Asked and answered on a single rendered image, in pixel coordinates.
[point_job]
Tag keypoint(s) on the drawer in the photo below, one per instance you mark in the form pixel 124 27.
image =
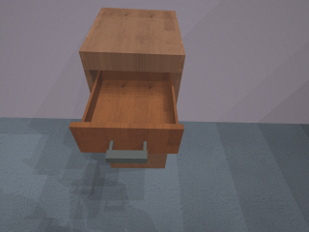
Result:
pixel 128 108

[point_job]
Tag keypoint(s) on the cabinet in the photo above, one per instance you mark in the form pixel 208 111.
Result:
pixel 134 40

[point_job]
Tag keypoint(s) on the handle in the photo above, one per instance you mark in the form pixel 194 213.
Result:
pixel 126 156

